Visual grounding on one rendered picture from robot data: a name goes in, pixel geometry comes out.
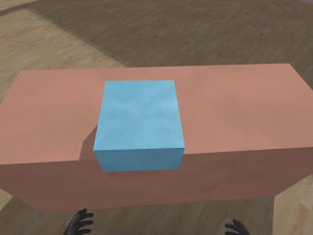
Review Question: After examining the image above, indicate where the pedestal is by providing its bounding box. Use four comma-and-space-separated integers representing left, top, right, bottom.
0, 63, 313, 214

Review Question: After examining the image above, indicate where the robot left hand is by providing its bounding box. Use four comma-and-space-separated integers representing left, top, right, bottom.
64, 209, 94, 235

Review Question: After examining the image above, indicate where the carton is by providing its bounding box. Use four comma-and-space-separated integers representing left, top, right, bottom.
93, 80, 185, 172

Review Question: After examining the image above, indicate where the robot right hand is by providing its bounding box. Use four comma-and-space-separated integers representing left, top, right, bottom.
225, 219, 250, 235

